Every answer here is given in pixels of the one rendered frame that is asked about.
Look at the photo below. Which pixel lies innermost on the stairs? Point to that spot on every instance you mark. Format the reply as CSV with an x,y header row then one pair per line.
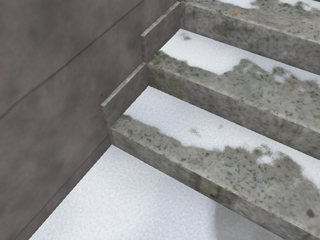
x,y
232,110

